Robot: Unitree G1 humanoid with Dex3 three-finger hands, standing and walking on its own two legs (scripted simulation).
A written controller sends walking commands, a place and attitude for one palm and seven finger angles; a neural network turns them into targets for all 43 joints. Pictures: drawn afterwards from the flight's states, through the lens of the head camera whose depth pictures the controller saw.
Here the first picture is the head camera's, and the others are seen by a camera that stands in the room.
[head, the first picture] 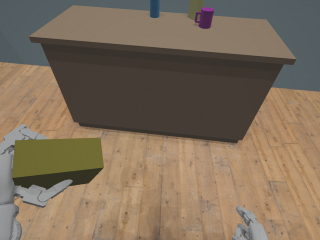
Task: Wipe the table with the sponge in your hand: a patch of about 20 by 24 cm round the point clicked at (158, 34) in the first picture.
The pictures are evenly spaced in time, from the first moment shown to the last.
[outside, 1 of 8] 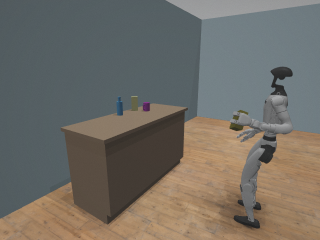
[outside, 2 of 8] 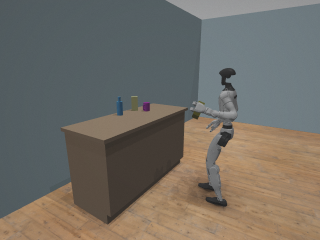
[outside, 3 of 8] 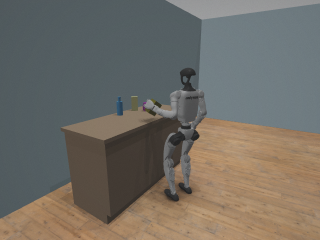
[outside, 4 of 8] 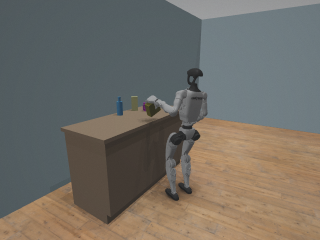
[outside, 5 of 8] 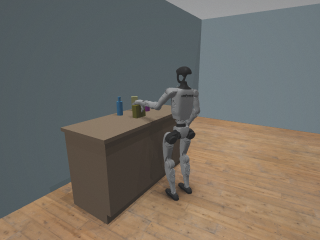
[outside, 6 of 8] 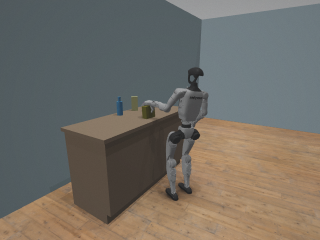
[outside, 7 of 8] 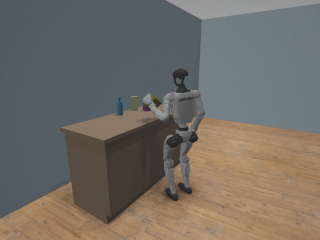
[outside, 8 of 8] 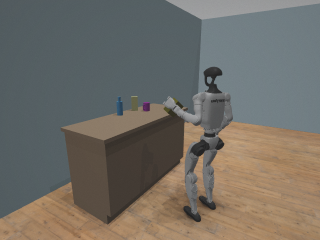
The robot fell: no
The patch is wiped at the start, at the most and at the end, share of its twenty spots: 0.00 0.95 0.95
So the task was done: no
